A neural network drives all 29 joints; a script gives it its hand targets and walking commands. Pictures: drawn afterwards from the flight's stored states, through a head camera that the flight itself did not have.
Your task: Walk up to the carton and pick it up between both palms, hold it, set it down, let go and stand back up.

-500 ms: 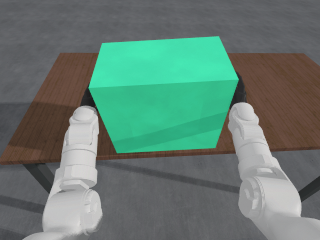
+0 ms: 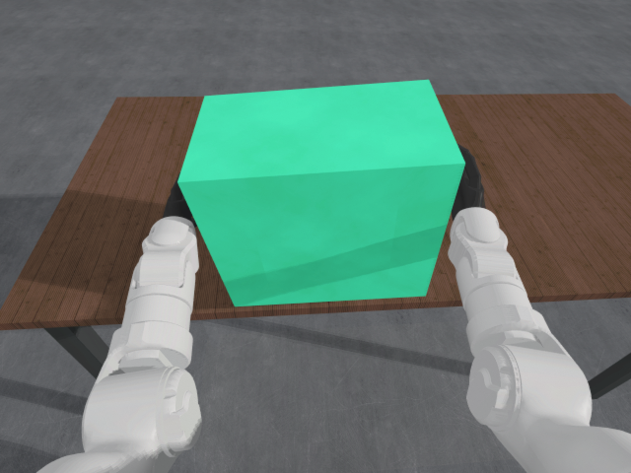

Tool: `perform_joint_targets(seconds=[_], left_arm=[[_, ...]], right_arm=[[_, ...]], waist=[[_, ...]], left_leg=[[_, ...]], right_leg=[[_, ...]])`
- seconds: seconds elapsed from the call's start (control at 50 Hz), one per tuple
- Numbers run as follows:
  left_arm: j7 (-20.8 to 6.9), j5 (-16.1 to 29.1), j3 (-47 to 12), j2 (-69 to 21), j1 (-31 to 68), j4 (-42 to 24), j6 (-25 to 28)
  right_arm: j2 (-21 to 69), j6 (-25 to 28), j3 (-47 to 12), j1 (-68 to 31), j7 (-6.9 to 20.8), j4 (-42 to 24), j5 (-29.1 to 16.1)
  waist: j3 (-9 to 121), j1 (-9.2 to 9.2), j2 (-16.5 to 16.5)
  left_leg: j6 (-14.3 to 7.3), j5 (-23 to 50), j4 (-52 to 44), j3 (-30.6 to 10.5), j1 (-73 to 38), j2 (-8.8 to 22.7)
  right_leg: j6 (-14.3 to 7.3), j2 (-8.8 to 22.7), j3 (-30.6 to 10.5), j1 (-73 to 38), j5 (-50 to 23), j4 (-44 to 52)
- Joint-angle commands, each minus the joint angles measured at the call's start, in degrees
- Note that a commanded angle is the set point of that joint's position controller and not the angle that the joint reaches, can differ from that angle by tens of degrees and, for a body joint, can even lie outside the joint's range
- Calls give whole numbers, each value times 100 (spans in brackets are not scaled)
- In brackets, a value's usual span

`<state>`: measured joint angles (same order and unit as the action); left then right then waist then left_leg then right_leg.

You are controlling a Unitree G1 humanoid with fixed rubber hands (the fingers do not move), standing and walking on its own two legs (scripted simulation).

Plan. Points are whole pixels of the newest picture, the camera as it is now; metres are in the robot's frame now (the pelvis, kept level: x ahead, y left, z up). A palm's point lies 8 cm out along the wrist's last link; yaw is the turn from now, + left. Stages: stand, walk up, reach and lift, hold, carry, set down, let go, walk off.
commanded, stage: set down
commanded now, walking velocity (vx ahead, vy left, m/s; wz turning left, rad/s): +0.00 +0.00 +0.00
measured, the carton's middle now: (323, 203) +0.43 -0.02 +0.11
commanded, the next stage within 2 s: none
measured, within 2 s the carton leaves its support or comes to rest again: rests again in 1.14 s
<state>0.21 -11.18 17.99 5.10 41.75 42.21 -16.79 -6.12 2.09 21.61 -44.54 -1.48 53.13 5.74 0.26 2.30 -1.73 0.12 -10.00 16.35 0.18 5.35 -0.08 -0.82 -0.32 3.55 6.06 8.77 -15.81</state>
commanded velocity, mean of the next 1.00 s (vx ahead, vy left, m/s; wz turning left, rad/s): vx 0.00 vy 0.00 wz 0.00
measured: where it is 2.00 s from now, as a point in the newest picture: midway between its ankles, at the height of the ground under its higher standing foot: outside the picture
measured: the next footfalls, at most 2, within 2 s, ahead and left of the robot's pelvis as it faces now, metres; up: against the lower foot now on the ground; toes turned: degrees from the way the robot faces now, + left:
none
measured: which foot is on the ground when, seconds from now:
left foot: down 0.00-1.00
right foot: down 0.00-1.00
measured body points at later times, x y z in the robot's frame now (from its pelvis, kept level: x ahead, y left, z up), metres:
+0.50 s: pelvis +0.00 +0.00 +0.00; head +0.01 +0.01 +0.45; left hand +0.42 +0.17 +0.10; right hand +0.41 -0.21 +0.12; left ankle -0.01 +0.12 -0.75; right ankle +0.00 -0.10 -0.75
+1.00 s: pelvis +0.00 +0.00 +0.00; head +0.04 +0.00 +0.45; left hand +0.44 +0.16 +0.07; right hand +0.42 -0.22 +0.09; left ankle -0.01 +0.12 -0.75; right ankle +0.00 -0.10 -0.75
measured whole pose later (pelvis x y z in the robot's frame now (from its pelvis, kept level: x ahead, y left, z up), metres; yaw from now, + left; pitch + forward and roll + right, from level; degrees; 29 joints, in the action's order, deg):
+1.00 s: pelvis +0.00 +0.00 +0.00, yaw -1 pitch +7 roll +0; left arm 1.2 -10.6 21.3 5.2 46.5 57.2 -3.9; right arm -4.8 7.2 30.3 -45.2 -0.2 56.7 13.9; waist 3.1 1.0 -0.4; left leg 0.1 -10.0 17.9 1.1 14.6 0.3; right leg -0.9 -0.6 2.8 15.8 8.6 -17.7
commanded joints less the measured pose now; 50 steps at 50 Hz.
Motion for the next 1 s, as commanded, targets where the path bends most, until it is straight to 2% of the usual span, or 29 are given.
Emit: perform_joint_targets(seconds=[0.0, 0.04, 0.06, 0.12, 0.16, 0.28, 0.32, 0.38, 0.42, 0.54, 0.6, 0.62, 0.64, 0.68, 0.74, 0.82, 0.86, 0.92, 0.98], left_arm=[[-520, 441, -1730, -2839, 4697, -1518, 783], [-512, 481, -1760, -2864, 4715, -1426, 800], [-527, 437, -1679, -2836, 4572, -1235, 796], [-544, 469, -1598, -2806, 4732, -1207, 876], [-514, 438, -1537, -2787, 4753, -1082, 919], [-432, 357, -1381, -2667, 4858, -930, 1075], [-477, 269, -1123, -2515, 4768, -670, 1057], [-483, 243, -1076, -2530, 4877, -522, 1076], [-502, 137, -895, -2494, 4759, -375, 1059], [-491, 140, -817, -2411, 4971, -309, 1241], [-446, 246, -992, -2473, 5026, -394, 1383], [-437, 226, -958, -2498, 4941, -346, 1401], [-440, 175, -906, -2440, 4915, -211, 1429], [-468, 183, -883, -2473, 4836, -133, 1461], [-443, 234, -967, -2481, 4882, -117, 1590], [-448, 282, -1033, -2509, 4822, -73, 1761], [-506, 201, -871, -2437, 4700, 252, 1776], [-560, 180, -846, -2415, 4666, 288, 1837], [-563, 115, -793, -2403, 4559, 389, 1882]], right_arm=[[2670, 359, -1583, -3647, 892, -782, 57], [2639, 389, -1489, -3637, 907, -692, 111], [2613, 402, -1508, -3686, 909, -741, 128], [2653, 392, -1432, -3751, 949, -674, 161], [2656, 407, -1382, -3777, 986, -617, 176], [2619, 456, -1136, -3749, 1057, -423, 361], [2588, 403, -994, -3679, 1068, -282, 465], [2543, 427, -744, -3811, 1073, -226, 630], [2588, 390, -636, -3748, 1079, -199, 730], [2687, 396, -499, -3670, 1122, -71, 872], [2672, 528, -517, -3716, 1121, -177, 902], [2602, 556, -498, -3740, 1115, -197, 917], [2643, 549, -494, -3656, 1120, -79, 955], [2612, 577, -498, -3678, 1127, -128, 987], [2735, 654, -619, -3657, 1114, -163, 950], [2774, 774, -689, -3590, 1102, -204, 969], [2788, 772, -757, -3588, 1079, -138, 993], [2818, 772, -779, -3506, 1038, -125, 996], [2829, 801, -823, -3431, 1048, -103, 912]], waist=[[3512, 50, 226], [3525, 94, 273], [3463, 55, 176], [3535, -3, 97], [3559, -56, 213], [3763, -124, 205], [3411, -145, 51], [3436, -105, 176], [3331, -136, 66], [3585, -120, 91], [3925, -69, 275], [3939, -41, 241], [3827, -99, 230], [3840, -89, 151], [4130, -136, 159], [4160, -105, 97], [3939, -149, -50], [3964, -166, -41], [4002, -231, 34]], left_leg=[[394, 2630, 282, 296, -987, -93], [418, 2694, 317, 301, -1012, -64], [393, 2697, 337, 302, -906, -88], [331, 2365, 223, 318, -654, -73], [331, 2374, 236, 296, -645, -55], [348, 2448, 286, 335, -710, -20], [277, 2030, 149, 374, -414, -48], [274, 1784, 89, 401, -419, -26], [241, 1733, 69, 427, -454, -17], [227, 1737, 86, 459, -357, -18], [297, 2139, 258, 421, -490, -5], [335, 2196, 282, 391, -589, 15], [321, 2125, 288, 440, -535, 12], [310, 2058, 255, 425, -400, 0], [280, 2218, 311, 423, -332, 10], [286, 2244, 341, 409, -254, 21], [204, 2018, 282, 439, 109, -33], [150, 1943, 210, 450, 353, -31], [177, 2059, 248, 461, 264, -13]], right_leg=[[382, -103, 307, -1210, -3052, -348], [365, -113, 318, -1098, -3029, -346], [383, -112, 310, -1194, -3124, -360], [408, -87, 289, -1304, -3082, -395], [373, -70, 280, -1230, -2962, -388], [370, -87, 289, -1020, -2767, -376], [422, -33, 270, -1081, -2704, -369], [396, -18, 276, -948, -2420, -326], [409, -18, 289, -872, -2338, -293], [431, 31, 280, -867, -2444, -353], [425, 2, 284, -817, -2763, -435], [400, -28, 305, -755, -2729, -430], [408, -20, 290, -710, -2627, -387], [411, -15, 286, -811, -2640, -431], [447, 7, 266, -874, -2983, -516], [456, 2, 257, -913, -3158, -566], [496, 64, 197, -1153, -3354, -627], [542, 98, 153, -1400, -3649, -740], [507, 82, 149, -1344, -3579, -715]])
